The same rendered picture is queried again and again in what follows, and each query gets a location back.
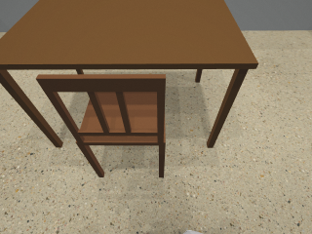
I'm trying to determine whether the chair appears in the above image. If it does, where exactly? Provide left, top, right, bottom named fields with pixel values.
left=36, top=74, right=166, bottom=177

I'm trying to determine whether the table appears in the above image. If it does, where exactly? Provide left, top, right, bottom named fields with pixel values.
left=0, top=0, right=258, bottom=148

